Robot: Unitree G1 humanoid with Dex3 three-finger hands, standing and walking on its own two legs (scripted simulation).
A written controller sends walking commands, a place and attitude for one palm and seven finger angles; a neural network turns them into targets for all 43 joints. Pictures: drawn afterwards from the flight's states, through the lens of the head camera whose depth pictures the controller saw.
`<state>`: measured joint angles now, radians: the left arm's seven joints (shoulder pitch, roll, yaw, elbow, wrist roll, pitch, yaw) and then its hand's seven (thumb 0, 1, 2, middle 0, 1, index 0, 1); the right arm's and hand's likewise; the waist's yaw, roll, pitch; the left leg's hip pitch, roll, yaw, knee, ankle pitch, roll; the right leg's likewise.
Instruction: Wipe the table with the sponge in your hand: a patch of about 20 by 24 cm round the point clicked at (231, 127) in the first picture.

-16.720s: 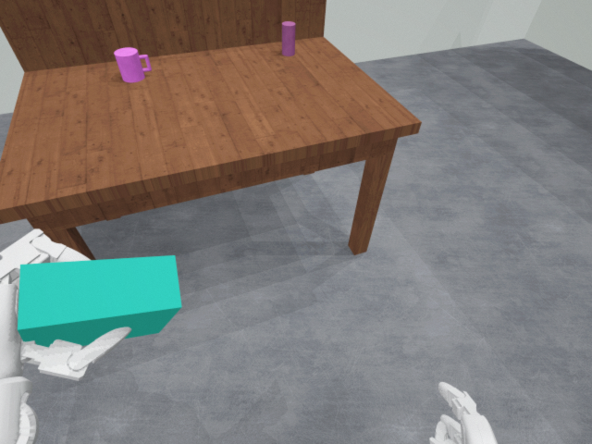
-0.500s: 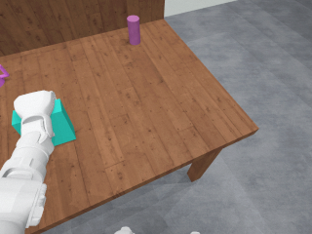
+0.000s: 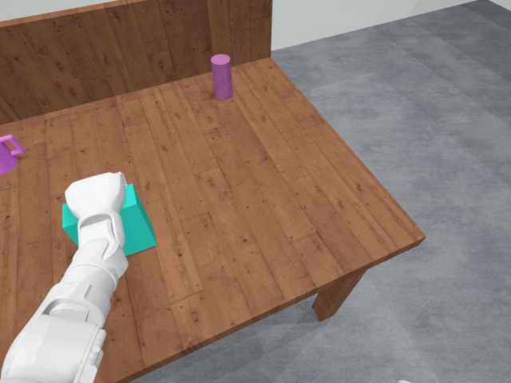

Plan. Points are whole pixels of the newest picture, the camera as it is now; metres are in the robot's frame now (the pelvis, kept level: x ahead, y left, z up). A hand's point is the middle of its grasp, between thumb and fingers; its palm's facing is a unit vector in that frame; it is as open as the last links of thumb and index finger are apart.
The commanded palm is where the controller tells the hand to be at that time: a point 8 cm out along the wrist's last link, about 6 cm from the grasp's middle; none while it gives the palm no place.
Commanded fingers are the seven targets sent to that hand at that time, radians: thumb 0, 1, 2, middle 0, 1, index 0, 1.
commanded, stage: wipe back along the middle lane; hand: left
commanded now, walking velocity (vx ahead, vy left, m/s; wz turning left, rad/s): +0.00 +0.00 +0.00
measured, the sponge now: (117, 233) +0.38 +0.28 -0.04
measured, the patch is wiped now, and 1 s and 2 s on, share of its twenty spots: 0.50 0.65 0.85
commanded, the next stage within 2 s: none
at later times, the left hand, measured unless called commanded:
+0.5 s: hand (117, 245) +0.33 +0.25 +0.00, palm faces -0.07 -0.02 -1.00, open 9.5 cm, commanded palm +0.29 +0.22 +0.03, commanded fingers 0.00 0.10 1.30 -1.20 -1.60 -1.20 -1.60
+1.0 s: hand (122, 262) +0.30 +0.23 +0.00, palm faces -0.04 -0.02 -1.00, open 9.5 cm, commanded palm +0.25 +0.20 +0.03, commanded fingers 0.00 0.10 1.30 -1.20 -1.60 -1.20 -1.60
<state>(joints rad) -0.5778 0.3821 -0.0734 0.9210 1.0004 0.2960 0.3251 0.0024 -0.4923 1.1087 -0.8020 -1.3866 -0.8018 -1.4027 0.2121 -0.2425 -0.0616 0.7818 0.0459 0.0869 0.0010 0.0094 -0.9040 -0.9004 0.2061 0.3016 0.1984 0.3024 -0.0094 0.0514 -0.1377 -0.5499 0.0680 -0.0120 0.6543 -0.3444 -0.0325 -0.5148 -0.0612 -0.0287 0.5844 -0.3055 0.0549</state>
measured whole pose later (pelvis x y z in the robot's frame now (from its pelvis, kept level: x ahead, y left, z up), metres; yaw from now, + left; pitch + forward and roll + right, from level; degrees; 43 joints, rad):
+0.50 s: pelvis -0.01 -0.01 +0.00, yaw +1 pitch +9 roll -1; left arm -0.38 0.29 -0.16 0.69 1.02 0.39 0.33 0.00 -0.45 1.08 -0.77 -1.40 -0.77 -1.42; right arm 0.12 -0.25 -0.04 0.71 0.06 0.11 -0.01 0.01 -0.90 -0.90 0.20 0.30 0.20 0.30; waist 0.04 0.05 -0.14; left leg -0.47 0.06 -0.03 0.65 -0.34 -0.05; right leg -0.45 -0.06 -0.04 0.62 -0.33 0.04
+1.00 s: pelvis -0.01 -0.01 +0.00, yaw +0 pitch +8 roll -1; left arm -0.24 0.25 -0.24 0.53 1.00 0.47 0.34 0.01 -0.44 1.07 -0.76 -1.41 -0.76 -1.43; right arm 0.14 -0.25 -0.03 0.72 0.07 0.10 -0.01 0.01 -0.90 -0.90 0.20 0.30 0.20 0.30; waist 0.05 0.06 -0.14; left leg -0.45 0.06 -0.01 0.66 -0.34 -0.04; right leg -0.44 -0.07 -0.02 0.63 -0.33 0.04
